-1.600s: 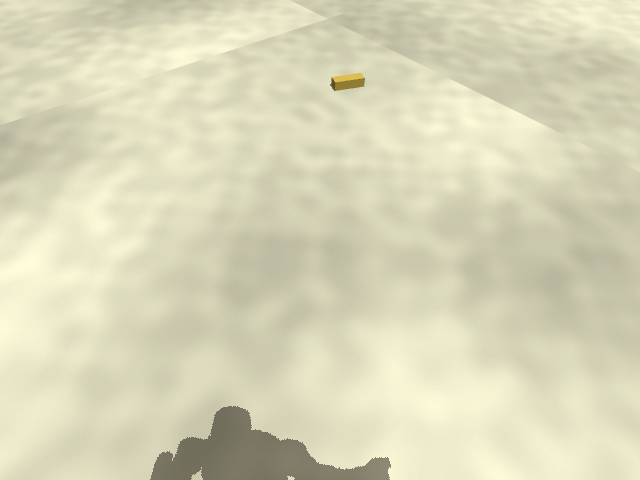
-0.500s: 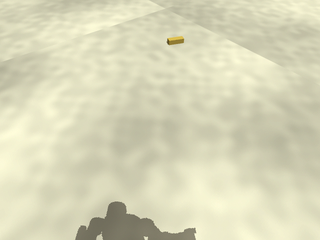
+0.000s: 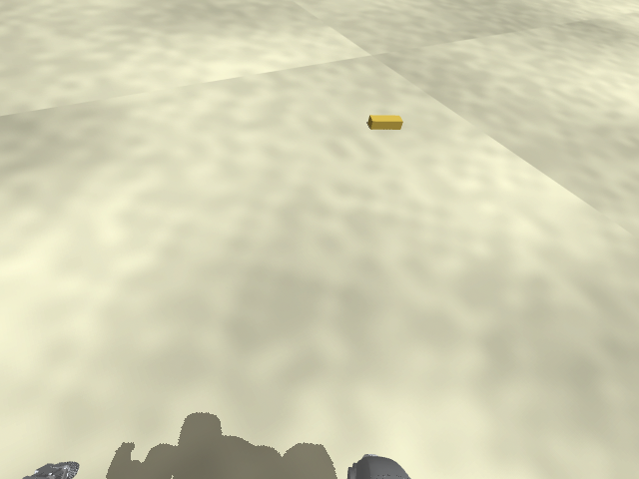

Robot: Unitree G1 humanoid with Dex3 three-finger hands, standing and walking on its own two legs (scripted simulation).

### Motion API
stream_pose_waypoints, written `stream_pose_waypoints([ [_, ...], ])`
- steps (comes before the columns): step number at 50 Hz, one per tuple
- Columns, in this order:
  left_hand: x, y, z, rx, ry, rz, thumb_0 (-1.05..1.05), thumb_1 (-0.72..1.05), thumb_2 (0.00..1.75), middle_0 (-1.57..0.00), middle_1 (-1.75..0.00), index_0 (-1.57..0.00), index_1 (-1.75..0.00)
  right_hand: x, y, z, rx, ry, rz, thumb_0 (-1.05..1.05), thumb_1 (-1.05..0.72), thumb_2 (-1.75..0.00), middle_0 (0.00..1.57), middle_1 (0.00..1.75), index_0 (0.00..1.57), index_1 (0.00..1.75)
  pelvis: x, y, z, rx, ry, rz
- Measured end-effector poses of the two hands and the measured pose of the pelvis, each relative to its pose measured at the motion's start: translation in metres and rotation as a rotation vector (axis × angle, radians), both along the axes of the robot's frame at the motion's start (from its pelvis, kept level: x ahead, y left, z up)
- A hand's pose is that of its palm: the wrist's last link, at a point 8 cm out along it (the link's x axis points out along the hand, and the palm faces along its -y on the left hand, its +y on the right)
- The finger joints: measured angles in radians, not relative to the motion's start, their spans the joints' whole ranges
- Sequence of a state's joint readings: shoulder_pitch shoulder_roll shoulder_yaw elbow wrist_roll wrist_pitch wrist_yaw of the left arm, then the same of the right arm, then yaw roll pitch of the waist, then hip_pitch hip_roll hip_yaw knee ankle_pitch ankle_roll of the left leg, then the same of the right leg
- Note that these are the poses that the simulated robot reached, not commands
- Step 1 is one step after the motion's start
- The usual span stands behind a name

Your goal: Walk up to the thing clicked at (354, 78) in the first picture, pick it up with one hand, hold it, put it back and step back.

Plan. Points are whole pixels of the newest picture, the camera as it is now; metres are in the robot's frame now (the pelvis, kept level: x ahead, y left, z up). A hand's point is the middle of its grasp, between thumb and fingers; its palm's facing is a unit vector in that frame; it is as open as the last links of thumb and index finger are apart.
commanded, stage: walk up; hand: left
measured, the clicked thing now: (385, 122) +2.15 -0.50 -0.74
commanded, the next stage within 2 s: none
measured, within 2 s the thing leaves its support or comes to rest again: neither
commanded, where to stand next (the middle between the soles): +1.69 -0.77 m, yaw +11 degrees
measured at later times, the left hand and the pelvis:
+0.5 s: hand (194, 328) +0.37 +0.20 -0.14, palm faces +0.08 -0.95 -0.29, open 7.4 cm; pelvis +0.30 -0.08 +0.00, yaw +4 degrees
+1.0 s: hand (248, 197) +0.71 +0.15 -0.15, palm faces -0.02 -0.96 -0.27, open 7.4 cm; pelvis +0.59 -0.13 -0.01, yaw +3 degrees
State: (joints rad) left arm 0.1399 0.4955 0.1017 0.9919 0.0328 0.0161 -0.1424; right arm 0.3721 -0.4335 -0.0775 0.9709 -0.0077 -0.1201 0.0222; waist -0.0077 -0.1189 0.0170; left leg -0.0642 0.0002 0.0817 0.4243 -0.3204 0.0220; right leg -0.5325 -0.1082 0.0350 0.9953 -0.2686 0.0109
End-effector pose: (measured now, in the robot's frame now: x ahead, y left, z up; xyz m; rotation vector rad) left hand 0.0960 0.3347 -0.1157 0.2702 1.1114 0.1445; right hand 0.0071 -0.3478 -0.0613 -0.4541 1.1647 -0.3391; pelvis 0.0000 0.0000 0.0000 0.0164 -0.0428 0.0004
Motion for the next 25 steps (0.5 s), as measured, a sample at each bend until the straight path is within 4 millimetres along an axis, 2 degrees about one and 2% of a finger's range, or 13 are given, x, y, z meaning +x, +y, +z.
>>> stream_pose_waypoints([
  [3, 0.047, -0.012, 0.003, -0.016, -0.030, -0.020, 0.01, 0.91, 0.90, -0.20, -0.30, -0.20, -0.30, 0.019, -0.002, -0.004, 0.019, 0.042, -0.004, 0.00, -0.90, -0.90, 0.21, 0.30, 0.20, 0.30, 0.033, -0.007, 0.000, -0.001, 0.000, 0.009],
  [7, 0.120, -0.037, 0.004, -0.026, -0.071, -0.047, 0.01, 0.91, 0.90, -0.20, -0.30, -0.20, -0.30, 0.057, -0.012, -0.018, 0.049, 0.082, -0.008, 0.00, -0.90, -0.90, 0.21, 0.30, 0.21, 0.30, 0.082, -0.023, -0.006, 0.000, 0.008, 0.023],
  [11, 0.201, -0.067, 0.000, -0.020, -0.141, -0.056, 0.01, 0.91, 0.90, -0.20, -0.30, -0.20, -0.30, 0.108, -0.034, -0.043, 0.060, 0.114, -0.005, 0.00, -0.90, -0.90, 0.21, 0.30, 0.21, 0.30, 0.140, -0.046, -0.024, 0.003, 0.021, 0.041],
  [13, 0.232, -0.082, -0.001, -0.012, -0.188, -0.046, 0.01, 0.91, 0.90, -0.20, -0.30, -0.20, -0.30, 0.141, -0.046, -0.056, 0.060, 0.127, -0.003, 0.00, -0.90, -0.90, 0.21, 0.30, 0.21, 0.30, 0.165, -0.058, -0.031, -0.023, 0.009, 0.039],
  [15, 0.248, -0.095, 0.002, -0.016, -0.207, -0.027, 0.00, 0.91, 0.90, -0.20, -0.30, -0.20, -0.30, 0.182, -0.050, -0.059, 0.075, 0.104, 0.012, 0.00, -0.90, -0.90, 0.21, 0.30, 0.20, 0.30, 0.185, -0.065, -0.029, -0.022, 0.000, 0.044],
  [19, 0.255, -0.107, 0.012, -0.018, -0.157, 0.018, 0.00, 0.90, 0.90, -0.21, -0.30, -0.21, -0.30, 0.274, -0.048, -0.047, 0.111, 0.000, 0.097, 0.01, -0.90, -0.90, 0.21, 0.30, 0.20, 0.30, 0.228, -0.072, -0.012, -0.030, -0.011, 0.054],
  [22, 0.256, -0.103, 0.014, -0.007, -0.100, 0.054, 0.00, 0.90, 0.90, -0.21, -0.30, -0.21, -0.30, 0.338, -0.047, -0.035, 0.121, -0.069, 0.162, 0.00, -0.90, -0.90, 0.21, 0.30, 0.20, 0.30, 0.263, -0.075, -0.005, -0.042, -0.007, 0.058],
  [25, 0.260, -0.092, 0.011, 0.003, -0.047, 0.094, 0.00, 0.90, 0.90, -0.21, -0.30, -0.21, -0.30, 0.394, -0.046, -0.023, 0.111, -0.096, 0.207, 0.00, -0.90, -0.90, 0.21, 0.30, 0.20, 0.30, 0.300, -0.076, -0.003, -0.053, 0.001, 0.064],
])
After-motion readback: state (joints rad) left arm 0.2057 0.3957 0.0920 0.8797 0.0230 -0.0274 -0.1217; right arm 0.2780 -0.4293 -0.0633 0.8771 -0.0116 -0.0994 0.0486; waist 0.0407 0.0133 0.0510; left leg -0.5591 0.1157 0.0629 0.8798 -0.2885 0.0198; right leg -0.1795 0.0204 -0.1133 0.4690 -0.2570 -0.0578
